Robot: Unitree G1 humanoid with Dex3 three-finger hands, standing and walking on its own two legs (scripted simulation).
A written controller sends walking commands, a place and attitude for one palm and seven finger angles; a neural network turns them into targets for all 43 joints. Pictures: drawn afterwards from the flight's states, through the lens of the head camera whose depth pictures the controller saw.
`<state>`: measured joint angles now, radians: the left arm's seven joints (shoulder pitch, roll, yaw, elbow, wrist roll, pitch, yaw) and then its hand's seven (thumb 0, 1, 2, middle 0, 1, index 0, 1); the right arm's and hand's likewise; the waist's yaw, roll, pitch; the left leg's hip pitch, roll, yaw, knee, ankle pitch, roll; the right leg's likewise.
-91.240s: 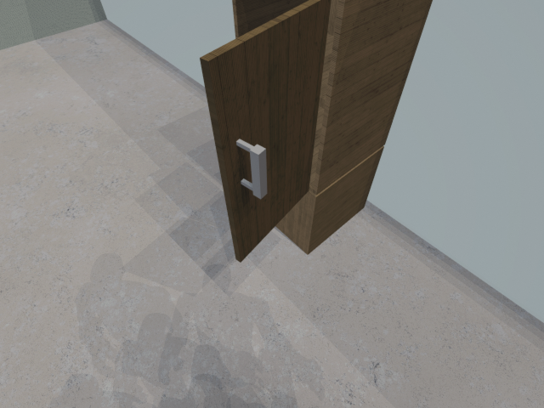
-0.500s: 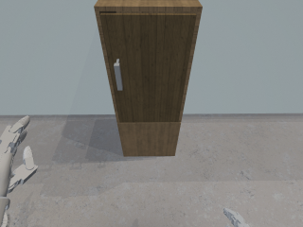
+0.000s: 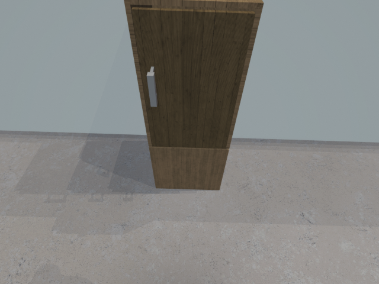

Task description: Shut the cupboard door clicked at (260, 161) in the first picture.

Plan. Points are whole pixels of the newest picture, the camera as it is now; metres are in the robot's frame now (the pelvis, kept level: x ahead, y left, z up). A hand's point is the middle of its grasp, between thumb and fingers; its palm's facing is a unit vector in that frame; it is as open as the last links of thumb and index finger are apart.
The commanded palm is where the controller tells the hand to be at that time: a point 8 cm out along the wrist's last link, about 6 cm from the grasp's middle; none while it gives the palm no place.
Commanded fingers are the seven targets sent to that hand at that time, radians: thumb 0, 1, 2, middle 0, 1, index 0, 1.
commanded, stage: let the arm hang, fingers relaxed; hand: left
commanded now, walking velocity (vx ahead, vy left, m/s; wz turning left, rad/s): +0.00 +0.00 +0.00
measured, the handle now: (153, 86) +0.72 +0.17 +0.00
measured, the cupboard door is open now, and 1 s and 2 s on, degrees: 0 0 0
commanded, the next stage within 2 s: look to check the result in 0.54 s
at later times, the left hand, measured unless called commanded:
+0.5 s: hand out of the picture -0.01 +0.14 -0.18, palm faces +0.04 -0.99 -0.12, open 7.4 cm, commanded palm none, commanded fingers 0.00 0.90 0.90 -0.20 -0.30 -0.20 -0.30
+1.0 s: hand out of the picture -0.02 +0.17 -0.18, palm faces +0.04 -0.98 -0.17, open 7.4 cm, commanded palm none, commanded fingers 0.00 0.90 0.90 -0.20 -0.30 -0.20 -0.30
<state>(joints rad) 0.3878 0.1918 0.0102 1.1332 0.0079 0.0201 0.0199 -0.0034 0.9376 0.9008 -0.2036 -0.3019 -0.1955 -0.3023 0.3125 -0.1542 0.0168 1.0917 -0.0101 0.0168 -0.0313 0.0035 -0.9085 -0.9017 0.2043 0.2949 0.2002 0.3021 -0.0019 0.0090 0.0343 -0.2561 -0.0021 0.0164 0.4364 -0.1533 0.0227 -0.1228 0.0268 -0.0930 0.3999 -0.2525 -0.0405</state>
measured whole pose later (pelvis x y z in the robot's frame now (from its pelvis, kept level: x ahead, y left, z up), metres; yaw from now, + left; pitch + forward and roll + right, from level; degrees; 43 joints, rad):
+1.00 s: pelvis +0.02 +0.01 +0.00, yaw -1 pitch -1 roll +0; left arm 0.36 0.12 0.01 1.15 0.01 0.00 0.04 0.01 0.91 0.90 -0.20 -0.30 -0.19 -0.30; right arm 0.29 -0.13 0.02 1.14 -0.01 0.00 -0.04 0.00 -0.91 -0.90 0.20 0.29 0.20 0.30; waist 0.00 0.00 0.03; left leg -0.21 -0.03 0.04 0.40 -0.17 0.04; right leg -0.09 0.00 -0.07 0.40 -0.28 -0.02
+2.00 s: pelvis +0.05 +0.00 +0.00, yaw -1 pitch -1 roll +1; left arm 0.33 0.14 0.00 1.14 0.01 -0.01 0.04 0.01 0.90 0.90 -0.20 -0.30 -0.19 -0.30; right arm 0.27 -0.15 0.02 1.15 -0.01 -0.01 -0.04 0.00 -0.91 -0.90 0.20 0.29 0.20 0.30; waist 0.00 -0.01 0.03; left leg -0.16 -0.03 0.05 0.37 -0.20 0.03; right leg -0.04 0.00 -0.06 0.35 -0.29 -0.03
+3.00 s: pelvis +0.05 -0.02 +0.00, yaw -2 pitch -1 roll +1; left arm 0.33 0.14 0.00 1.13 0.01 -0.01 0.04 0.01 0.90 0.90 -0.20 -0.30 -0.19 -0.30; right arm 0.27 -0.15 0.02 1.15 -0.01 0.00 -0.04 0.00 -0.91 -0.90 0.20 0.29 0.20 0.30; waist 0.00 -0.01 0.04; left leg -0.15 0.00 0.04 0.38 -0.21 0.00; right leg -0.02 0.03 -0.06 0.34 -0.30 -0.05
